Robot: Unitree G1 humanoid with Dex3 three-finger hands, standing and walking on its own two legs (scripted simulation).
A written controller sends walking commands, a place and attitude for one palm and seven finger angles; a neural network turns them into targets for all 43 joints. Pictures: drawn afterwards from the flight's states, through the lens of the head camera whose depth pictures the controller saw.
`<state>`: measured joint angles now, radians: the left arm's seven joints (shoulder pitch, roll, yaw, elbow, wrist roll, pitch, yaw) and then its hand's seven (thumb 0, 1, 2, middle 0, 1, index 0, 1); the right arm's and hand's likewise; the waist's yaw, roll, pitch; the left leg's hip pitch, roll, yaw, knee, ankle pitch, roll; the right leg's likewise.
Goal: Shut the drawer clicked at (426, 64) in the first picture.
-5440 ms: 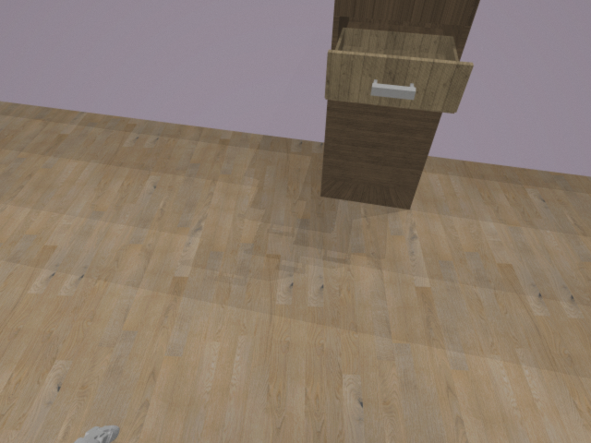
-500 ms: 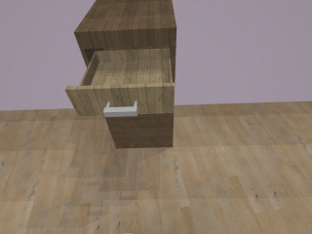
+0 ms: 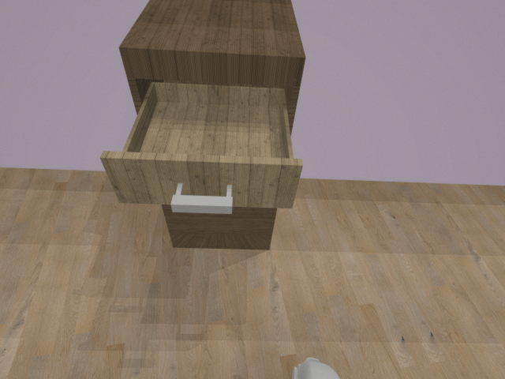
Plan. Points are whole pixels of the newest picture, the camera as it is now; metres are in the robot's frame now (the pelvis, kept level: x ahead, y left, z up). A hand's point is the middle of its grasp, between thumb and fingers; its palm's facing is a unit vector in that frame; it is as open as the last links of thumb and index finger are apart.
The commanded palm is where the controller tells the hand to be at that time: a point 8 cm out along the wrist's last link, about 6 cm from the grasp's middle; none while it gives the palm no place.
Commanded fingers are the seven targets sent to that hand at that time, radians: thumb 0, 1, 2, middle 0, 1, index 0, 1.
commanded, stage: take the last steps up to it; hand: left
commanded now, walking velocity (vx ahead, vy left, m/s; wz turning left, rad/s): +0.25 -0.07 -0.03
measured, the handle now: (203, 196) +0.46 +0.12 -0.01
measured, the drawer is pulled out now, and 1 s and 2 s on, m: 0.29 0.29 0.29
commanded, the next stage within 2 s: come to a stop and stand still in 0.26 s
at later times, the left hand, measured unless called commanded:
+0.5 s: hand (191, 358) +0.19 +0.12 -0.18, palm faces +0.03 -0.98 -0.19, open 7.2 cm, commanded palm none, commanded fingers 0.00 0.90 0.90 -0.20 -0.30 -0.20 -0.30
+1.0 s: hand out of the picture +0.14 +0.10 -0.17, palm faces +0.02 -0.96 -0.29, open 7.3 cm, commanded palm none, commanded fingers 0.00 0.90 0.90 -0.20 -0.30 -0.20 -0.30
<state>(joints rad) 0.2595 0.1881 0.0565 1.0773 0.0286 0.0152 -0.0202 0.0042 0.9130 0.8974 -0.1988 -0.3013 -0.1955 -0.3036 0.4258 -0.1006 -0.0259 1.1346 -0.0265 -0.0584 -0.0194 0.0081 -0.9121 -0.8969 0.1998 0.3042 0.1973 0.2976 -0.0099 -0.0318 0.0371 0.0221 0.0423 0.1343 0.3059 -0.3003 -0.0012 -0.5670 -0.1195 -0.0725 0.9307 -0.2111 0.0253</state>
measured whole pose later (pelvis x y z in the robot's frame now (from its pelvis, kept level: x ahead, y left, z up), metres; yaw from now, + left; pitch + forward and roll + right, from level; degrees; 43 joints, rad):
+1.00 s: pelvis +0.13 -0.09 -0.01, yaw -2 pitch -1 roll +1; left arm 0.28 0.17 0.03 1.05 0.03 0.02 0.04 0.00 0.91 0.90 -0.20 -0.30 -0.20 -0.30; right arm 0.15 -0.19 -0.07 1.04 -0.02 0.06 -0.01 0.01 -0.91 -0.90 0.20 0.30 0.20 0.30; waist 0.02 0.05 0.04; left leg -0.37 0.04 0.04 0.66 -0.35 -0.01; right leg -0.23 -0.02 -0.04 0.57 -0.32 -0.02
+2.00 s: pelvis +0.11 -0.05 -0.01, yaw -1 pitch -1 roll +0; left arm 0.31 0.13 -0.02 1.14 0.02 -0.02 0.05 0.00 0.91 0.90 -0.20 -0.30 -0.20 -0.30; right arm 0.31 -0.13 0.00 1.09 -0.01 -0.03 -0.03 0.01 -0.91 -0.90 0.20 0.30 0.20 0.30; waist -0.02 0.01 0.03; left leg -0.17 0.00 0.05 0.52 -0.33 0.02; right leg -0.24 -0.06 -0.03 0.51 -0.25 0.04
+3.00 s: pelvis +0.16 -0.07 -0.02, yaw +1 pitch -1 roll -1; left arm 0.35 0.10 -0.01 1.12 0.01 -0.04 0.04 0.00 0.91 0.90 -0.20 -0.30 -0.20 -0.30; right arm 0.30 -0.11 0.00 1.14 -0.01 -0.03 -0.04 0.01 -0.91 -0.90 0.20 0.30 0.19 0.30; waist -0.01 0.00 0.03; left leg -0.12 0.02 0.01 0.56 -0.43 0.00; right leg -0.20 -0.04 -0.06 0.60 -0.36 0.02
